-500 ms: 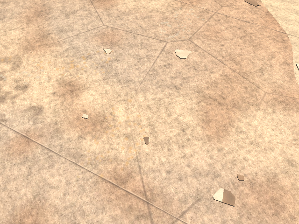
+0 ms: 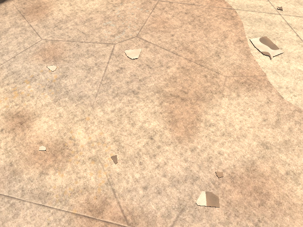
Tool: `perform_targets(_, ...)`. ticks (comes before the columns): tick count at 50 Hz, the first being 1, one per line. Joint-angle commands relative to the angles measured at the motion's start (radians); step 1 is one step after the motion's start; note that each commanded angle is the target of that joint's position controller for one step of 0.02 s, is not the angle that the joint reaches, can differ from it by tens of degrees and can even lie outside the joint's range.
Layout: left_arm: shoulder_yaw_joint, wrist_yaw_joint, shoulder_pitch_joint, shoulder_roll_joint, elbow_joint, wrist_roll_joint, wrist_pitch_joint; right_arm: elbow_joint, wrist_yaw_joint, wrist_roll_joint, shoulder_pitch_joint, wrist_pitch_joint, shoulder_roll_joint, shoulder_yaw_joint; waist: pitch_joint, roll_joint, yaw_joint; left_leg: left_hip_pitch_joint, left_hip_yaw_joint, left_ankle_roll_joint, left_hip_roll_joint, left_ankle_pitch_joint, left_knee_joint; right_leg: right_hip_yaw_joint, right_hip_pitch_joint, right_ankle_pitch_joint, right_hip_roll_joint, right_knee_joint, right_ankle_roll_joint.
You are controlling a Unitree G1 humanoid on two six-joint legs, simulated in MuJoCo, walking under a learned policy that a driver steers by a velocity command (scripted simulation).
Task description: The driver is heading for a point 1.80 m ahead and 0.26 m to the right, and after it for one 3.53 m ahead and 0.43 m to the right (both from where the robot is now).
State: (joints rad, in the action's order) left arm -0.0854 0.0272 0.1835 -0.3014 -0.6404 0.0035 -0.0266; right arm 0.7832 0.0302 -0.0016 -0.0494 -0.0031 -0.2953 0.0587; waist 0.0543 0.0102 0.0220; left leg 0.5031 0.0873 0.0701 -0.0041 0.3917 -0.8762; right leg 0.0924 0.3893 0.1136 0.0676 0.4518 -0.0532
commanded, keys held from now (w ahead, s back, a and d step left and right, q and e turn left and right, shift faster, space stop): e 0.46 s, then no key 0.18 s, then w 0.36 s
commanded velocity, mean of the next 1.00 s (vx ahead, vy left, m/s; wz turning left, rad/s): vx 0.09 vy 0.00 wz -0.40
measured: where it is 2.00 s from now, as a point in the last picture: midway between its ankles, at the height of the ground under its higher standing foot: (208, 195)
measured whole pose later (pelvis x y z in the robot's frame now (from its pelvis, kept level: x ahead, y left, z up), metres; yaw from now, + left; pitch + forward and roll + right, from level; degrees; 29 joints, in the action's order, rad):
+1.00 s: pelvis +0.07 +0.00 +0.01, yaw -23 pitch +2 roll -1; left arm -0.06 0.00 0.32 -0.29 -0.72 0.02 0.03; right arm 0.82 -0.03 -0.02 -0.15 0.06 -0.30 0.05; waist -0.02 0.00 0.05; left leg 0.41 -0.02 -0.01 0.05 0.23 -0.60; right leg 0.03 0.10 0.25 0.03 0.33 -0.03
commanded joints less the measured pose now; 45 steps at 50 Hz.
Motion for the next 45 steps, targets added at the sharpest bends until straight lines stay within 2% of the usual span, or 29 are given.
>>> perform_targets(1, -0.051, 0.013, -0.024, -0.171, 0.082, 0.000, 0.002, -0.035, -0.001, -0.003, -0.052, 0.004, -0.075, 0.018, -0.201, -0.154, -0.018, -0.084, -0.011, 0.008, -0.025, -0.051, 0.090, 0.277, -0.132, -0.072, -0.223, -0.122, -0.174)
perform_targets(4, -0.049, 0.009, -0.030, -0.164, 0.089, 0.001, -0.006, -0.038, -0.012, -0.007, -0.053, 0.016, -0.088, 0.025, -0.182, -0.181, -0.011, -0.117, -0.006, -0.010, -0.033, -0.049, 0.195, 0.344, -0.135, 0.000, -0.216, -0.111, -0.154)
perform_targets(6, -0.046, 0.012, -0.051, -0.159, 0.097, 0.010, -0.014, -0.026, -0.021, -0.007, -0.101, 0.029, -0.090, 0.031, -0.177, -0.186, -0.040, -0.200, -0.024, -0.035, -0.037, -0.123, 0.360, 0.361, -0.120, 0.002, -0.192, -0.073, -0.123)
perform_targets(7, -0.042, 0.014, -0.045, -0.147, 0.097, 0.016, -0.019, -0.014, -0.023, -0.004, -0.138, 0.032, -0.104, 0.039, -0.174, -0.169, -0.056, -0.283, -0.024, -0.056, -0.012, -0.195, 0.469, 0.345, -0.081, 0.041, -0.158, -0.037, -0.088)
perform_targets(8, -0.029, 0.015, -0.016, -0.104, 0.101, 0.011, -0.020, -0.013, -0.019, 0.014, -0.173, 0.030, -0.174, 0.057, -0.180, -0.041, -0.045, -0.387, 0.128, -0.119, 0.165, -0.189, 0.549, 0.265, 0.031, 0.217, -0.084, 0.112, -0.032)
perform_targets(9, -0.025, 0.011, 0.006, -0.076, 0.135, 0.016, -0.011, -0.014, -0.013, 0.038, -0.143, 0.017, -0.260, 0.075, -0.129, 0.270, 0.008, -0.396, 0.386, -0.272, 0.368, -0.317, 0.610, 0.049, 0.239, 0.471, 0.090, 0.321, 0.027)
perform_targets(10, -0.049, 0.008, 0.006, -0.162, 0.123, -0.002, 0.002, -0.049, -0.012, 0.058, -0.100, 0.023, -0.205, 0.062, -0.119, 0.240, -0.016, -0.324, 0.449, -0.356, 0.436, -0.336, 0.625, 0.075, 0.255, 0.495, 0.021, 0.558, 0.067)
perform_targets(11, -0.067, 0.004, 0.025, -0.202, 0.096, 0.008, 0.000, -0.073, -0.004, 0.048, -0.037, 0.025, -0.150, 0.047, -0.106, 0.155, 0.009, -0.301, 0.339, -0.322, 0.375, -0.337, 0.603, 0.081, 0.235, 0.421, 0.003, 0.654, 0.074)
perform_targets(12, -0.067, 0.006, 0.053, -0.184, 0.068, 0.008, -0.011, -0.081, 0.000, 0.029, 0.007, 0.024, -0.121, 0.040, -0.087, 0.121, 0.027, -0.299, 0.232, -0.270, 0.302, -0.331, 0.584, 0.061, 0.234, 0.362, -0.004, 0.700, 0.091)
perform_targets(13, -0.062, 0.008, 0.067, -0.162, 0.057, 0.002, -0.021, -0.085, 0.005, 0.012, 0.014, 0.024, -0.102, 0.034, -0.079, 0.119, 0.017, -0.321, 0.173, -0.250, 0.270, -0.333, 0.576, 0.052, 0.257, 0.308, -0.010, 0.749, 0.109)
perform_targets(15, -0.047, 0.002, 0.046, -0.119, 0.071, 0.012, -0.029, -0.079, 0.014, 0.010, -0.019, 0.016, -0.101, 0.029, -0.061, 0.121, -0.004, -0.332, 0.079, -0.257, 0.236, -0.389, 0.581, 0.003, 0.263, 0.260, -0.022, 0.758, 0.133)
perform_targets(17, -0.034, -0.002, -0.023, -0.096, 0.105, 0.021, -0.026, -0.071, 0.021, 0.016, -0.078, 0.006, -0.116, 0.034, -0.066, 0.143, -0.050, -0.421, 0.048, -0.275, 0.246, -0.429, 0.578, -0.030, 0.297, 0.238, -0.049, 0.657, 0.152)
perform_targets(19, -0.025, -0.008, -0.056, -0.083, 0.128, 0.018, -0.024, -0.065, 0.022, 0.016, -0.115, -0.001, -0.144, 0.044, -0.092, 0.157, -0.076, -0.485, 0.035, -0.289, 0.275, -0.478, 0.566, -0.044, 0.273, 0.255, -0.079, 0.556, 0.162)
perform_targets(21, -0.015, -0.018, -0.067, -0.071, 0.142, 0.013, -0.024, -0.070, 0.015, 0.011, -0.109, -0.004, -0.173, 0.055, -0.106, 0.166, -0.082, -0.477, 0.003, -0.294, 0.295, -0.515, 0.559, -0.075, 0.195, 0.278, -0.100, 0.457, 0.154)
perform_targets(25, -0.018, -0.030, -0.048, -0.084, 0.146, 0.014, -0.032, -0.066, -0.008, -0.007, -0.103, -0.005, -0.201, 0.066, -0.114, 0.176, -0.074, -0.428, -0.033, -0.288, 0.313, -0.576, 0.527, -0.134, 0.034, 0.281, -0.082, 0.276, 0.116)
perform_targets(27, -0.020, -0.035, -0.002, -0.076, 0.130, 0.013, -0.034, -0.059, -0.014, -0.027, -0.083, -0.004, -0.203, 0.064, -0.117, 0.164, -0.037, -0.415, -0.046, -0.262, 0.306, -0.578, 0.470, -0.147, -0.064, 0.184, -0.063, 0.093, 0.074)
perform_targets(28, -0.024, -0.035, 0.041, -0.080, 0.109, 0.010, -0.033, -0.052, -0.016, -0.036, -0.081, -0.003, -0.184, 0.057, -0.124, 0.145, -0.011, -0.375, -0.071, -0.225, 0.284, -0.543, 0.418, -0.155, -0.166, 0.067, -0.046, -0.048, 0.042)
perform_targets(29, -0.033, -0.027, 0.063, -0.115, 0.104, 0.008, -0.032, -0.028, -0.020, -0.026, -0.135, 0.003, -0.139, 0.042, -0.152, 0.063, -0.013, -0.279, -0.124, -0.151, 0.242, -0.429, 0.331, -0.083, -0.321, -0.099, -0.083, -0.115, 0.011)
perform_targets(30, -0.048, -0.010, 0.087, -0.207, 0.120, -0.001, -0.030, -0.056, -0.032, 0.034, -0.142, 0.012, -0.053, 0.008, -0.215, -0.223, -0.038, -0.055, -0.212, -0.049, 0.144, 0.010, 0.074, 0.218, -0.518, -0.518, -0.336, -0.075, -0.068)
perform_targets(31, -0.035, -0.016, 0.052, -0.195, 0.133, -0.031, -0.012, -0.077, -0.023, 0.022, -0.089, 0.010, -0.079, 0.017, -0.212, -0.279, -0.006, 0.054, -0.139, -0.004, 0.063, 0.278, -0.097, 0.329, -0.404, -0.571, -0.481, -0.072, -0.264)
perform_targets(32, -0.022, -0.025, 0.051, -0.150, 0.124, -0.034, 0.009, -0.070, -0.016, 0.004, -0.059, 0.003, -0.144, 0.036, -0.197, -0.176, 0.023, 0.044, -0.076, 0.005, 0.084, 0.266, -0.199, 0.266, -0.351, -0.492, -0.428, -0.092, -0.277)
perform_targets(33, -0.018, -0.025, 0.043, -0.138, 0.095, -0.023, 0.021, -0.065, -0.018, -0.007, -0.067, 0.000, -0.144, 0.040, -0.174, -0.171, 0.007, 0.073, -0.070, -0.001, 0.087, 0.203, -0.216, 0.207, -0.353, -0.278, -0.359, -0.118, -0.226)
perform_targets(34, -0.023, -0.023, 0.049, -0.146, 0.076, -0.006, 0.025, -0.043, -0.018, -0.005, -0.087, -0.001, -0.142, 0.043, -0.156, -0.152, 0.006, 0.108, -0.075, -0.005, 0.092, 0.138, -0.204, 0.194, -0.360, -0.004, -0.317, -0.155, -0.184)
perform_targets(35, -0.017, -0.019, 0.048, -0.134, 0.062, 0.007, 0.028, -0.041, -0.021, -0.001, -0.079, 0.000, -0.149, 0.046, -0.116, -0.163, 0.013, 0.132, -0.074, -0.005, 0.096, 0.058, -0.189, 0.205, -0.341, 0.182, -0.304, -0.202, -0.170)
perform_targets(36, -0.010, -0.014, 0.053, -0.125, 0.053, 0.005, 0.032, -0.039, -0.027, -0.005, -0.074, 0.006, -0.141, 0.044, -0.087, -0.177, 0.010, 0.136, -0.080, -0.010, 0.090, -0.008, -0.183, 0.217, -0.318, 0.293, -0.291, -0.245, -0.166)
perform_targets(37, -0.007, -0.011, 0.053, -0.119, 0.049, -0.001, 0.038, -0.037, -0.031, -0.011, -0.073, 0.015, -0.135, 0.043, -0.065, -0.186, 0.008, 0.144, -0.081, -0.015, 0.087, -0.053, -0.159, 0.226, -0.314, 0.344, -0.289, -0.279, -0.166)
perform_targets(39, -0.007, -0.005, 0.050, -0.113, 0.044, -0.007, 0.053, -0.034, -0.035, -0.014, -0.060, 0.037, -0.125, 0.040, -0.043, -0.169, 0.006, 0.147, -0.076, -0.030, 0.088, -0.106, -0.061, 0.212, -0.326, 0.320, -0.287, -0.306, -0.163)
perform_targets(42, -0.015, -0.007, 0.060, -0.133, 0.027, 0.000, 0.072, -0.032, -0.043, -0.009, -0.035, 0.062, -0.090, 0.025, -0.040, -0.143, 0.014, 0.094, -0.080, -0.042, 0.083, -0.153, 0.110, 0.177, -0.322, 0.260, -0.289, -0.311, -0.161)
perform_targets(45, -0.024, -0.017, 0.080, -0.155, 0.007, 0.008, 0.078, -0.034, -0.054, -0.015, -0.025, 0.072, -0.087, 0.016, -0.027, -0.139, 0.023, 0.027, -0.092, -0.052, 0.073, -0.154, 0.212, 0.170, -0.273, 0.282, -0.302, -0.312, -0.170)
Keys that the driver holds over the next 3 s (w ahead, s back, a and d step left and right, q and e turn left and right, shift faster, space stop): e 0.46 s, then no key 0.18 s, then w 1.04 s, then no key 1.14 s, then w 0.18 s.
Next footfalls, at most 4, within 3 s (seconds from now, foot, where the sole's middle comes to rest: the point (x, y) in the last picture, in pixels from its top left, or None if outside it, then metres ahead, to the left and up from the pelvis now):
0.16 left None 0.08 0.15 -0.78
0.58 right None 0.01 -0.11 -0.78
1.06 left None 0.21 0.08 -0.78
1.58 right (230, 219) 0.46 -0.26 -0.78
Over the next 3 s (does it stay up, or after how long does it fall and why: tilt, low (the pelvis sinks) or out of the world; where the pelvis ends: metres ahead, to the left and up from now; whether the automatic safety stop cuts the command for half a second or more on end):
stays up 0.63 -0.21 -0.01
